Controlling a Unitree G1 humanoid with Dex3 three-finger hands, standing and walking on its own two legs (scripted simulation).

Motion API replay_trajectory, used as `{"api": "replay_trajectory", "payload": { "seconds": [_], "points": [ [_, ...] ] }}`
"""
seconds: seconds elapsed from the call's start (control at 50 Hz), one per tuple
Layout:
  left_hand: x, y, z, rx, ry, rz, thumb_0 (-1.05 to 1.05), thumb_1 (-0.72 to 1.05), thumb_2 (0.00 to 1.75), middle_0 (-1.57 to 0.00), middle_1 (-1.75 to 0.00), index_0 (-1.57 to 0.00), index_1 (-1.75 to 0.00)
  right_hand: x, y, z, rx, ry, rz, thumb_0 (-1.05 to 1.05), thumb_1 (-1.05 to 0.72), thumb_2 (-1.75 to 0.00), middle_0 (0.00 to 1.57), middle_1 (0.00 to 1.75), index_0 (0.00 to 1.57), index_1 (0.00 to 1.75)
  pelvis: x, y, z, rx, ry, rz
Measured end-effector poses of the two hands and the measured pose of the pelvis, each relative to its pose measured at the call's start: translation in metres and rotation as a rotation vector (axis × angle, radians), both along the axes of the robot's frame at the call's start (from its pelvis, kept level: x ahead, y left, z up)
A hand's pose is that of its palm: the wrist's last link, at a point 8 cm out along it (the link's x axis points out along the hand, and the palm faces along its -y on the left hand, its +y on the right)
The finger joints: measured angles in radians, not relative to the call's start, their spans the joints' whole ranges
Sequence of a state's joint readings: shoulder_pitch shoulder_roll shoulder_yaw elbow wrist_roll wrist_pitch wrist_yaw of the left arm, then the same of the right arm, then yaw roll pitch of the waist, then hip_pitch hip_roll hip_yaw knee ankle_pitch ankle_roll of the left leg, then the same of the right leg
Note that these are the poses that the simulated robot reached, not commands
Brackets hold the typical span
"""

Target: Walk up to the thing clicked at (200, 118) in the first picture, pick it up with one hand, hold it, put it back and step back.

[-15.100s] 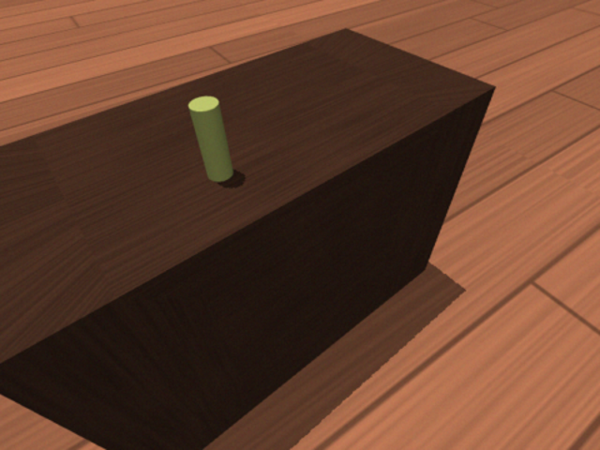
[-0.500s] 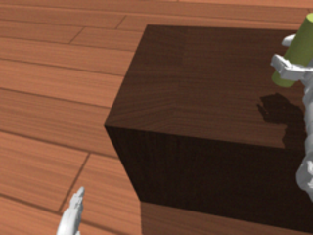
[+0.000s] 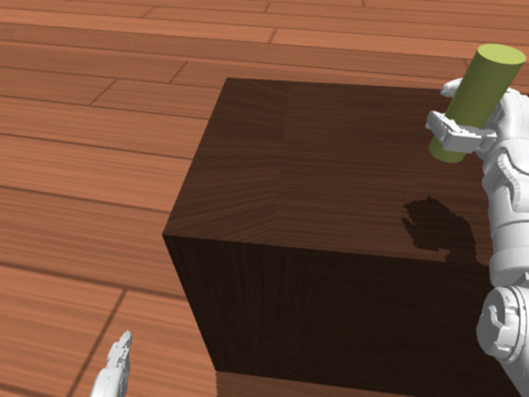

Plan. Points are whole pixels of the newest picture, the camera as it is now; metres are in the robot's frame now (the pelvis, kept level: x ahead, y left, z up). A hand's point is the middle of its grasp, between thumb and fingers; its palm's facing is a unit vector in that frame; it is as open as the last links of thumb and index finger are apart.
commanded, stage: lift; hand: right
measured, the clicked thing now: (469, 109) +0.46 -0.22 +0.24
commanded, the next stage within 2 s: hold in 0.98 s
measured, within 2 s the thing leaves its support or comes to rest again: neither
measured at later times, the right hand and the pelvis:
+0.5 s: hand (501, 118) +0.36 -0.20 +0.29, palm faces +0.17 +0.99 +0.00, open 6.9 cm; pelvis -0.02 +0.00 +0.01, yaw -1 degrees
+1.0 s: hand (524, 112) +0.32 -0.18 +0.32, palm faces +0.17 +0.99 -0.01, open 6.9 cm; pelvis -0.03 +0.01 +0.01, yaw -2 degrees
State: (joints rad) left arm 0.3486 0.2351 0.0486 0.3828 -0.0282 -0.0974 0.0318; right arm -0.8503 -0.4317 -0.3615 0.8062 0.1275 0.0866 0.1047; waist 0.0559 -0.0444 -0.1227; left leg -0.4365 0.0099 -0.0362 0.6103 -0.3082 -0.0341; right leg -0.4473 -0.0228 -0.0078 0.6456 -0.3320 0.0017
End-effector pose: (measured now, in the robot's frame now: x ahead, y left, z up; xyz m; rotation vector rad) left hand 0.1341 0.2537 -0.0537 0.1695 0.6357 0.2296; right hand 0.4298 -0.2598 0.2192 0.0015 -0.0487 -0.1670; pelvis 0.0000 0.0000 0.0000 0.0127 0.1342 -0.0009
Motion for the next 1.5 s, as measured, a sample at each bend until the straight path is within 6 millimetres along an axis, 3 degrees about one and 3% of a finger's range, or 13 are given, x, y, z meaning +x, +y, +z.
{"api": "replay_trajectory", "payload": {
  "seconds": [0.42,0.68,0.98,1.5],
  "points": [
    [0.003,-0.007,-0.004,-0.062,-0.038,-0.056,-0.01,-0.52,0.05,-0.04,-0.05,-0.04,-0.05,-0.083,0.01,0.059,-0.019,-0.034,-0.002,-0.02,0.04,-1.15,0.91,1.11,0.91,1.11,-0.016,0.002,0.006,-0.007,-0.119,-0.021],
    [-0.005,0.002,-0.003,-0.056,-0.07,-0.06,-0.01,-0.53,0.05,-0.04,-0.04,-0.04,-0.05,-0.117,0.022,0.082,-0.017,-0.035,0.0,-0.02,0.04,-1.15,0.91,1.11,0.91,1.1,-0.03,0.006,0.008,-0.012,-0.158,-0.031],
    [-0.003,0.002,0.0,-0.066,-0.117,-0.073,-0.01,-0.54,0.05,-0.04,-0.04,-0.04,-0.05,-0.137,0.029,0.097,-0.018,-0.038,-0.003,-0.02,0.04,-1.15,0.91,1.11,0.91,1.1,-0.034,0.01,0.009,-0.015,-0.174,-0.04],
    [0.012,0.002,-0.002,-0.084,-0.124,-0.073,-0.01,-0.53,0.05,-0.05,-0.05,-0.05,-0.05,-0.138,0.038,0.119,-0.021,-0.037,0.027,-0.02,0.04,-1.15,0.91,1.11,0.91,1.11,-0.026,0.01,0.01,-0.016,-0.172,-0.047]
  ]
}}
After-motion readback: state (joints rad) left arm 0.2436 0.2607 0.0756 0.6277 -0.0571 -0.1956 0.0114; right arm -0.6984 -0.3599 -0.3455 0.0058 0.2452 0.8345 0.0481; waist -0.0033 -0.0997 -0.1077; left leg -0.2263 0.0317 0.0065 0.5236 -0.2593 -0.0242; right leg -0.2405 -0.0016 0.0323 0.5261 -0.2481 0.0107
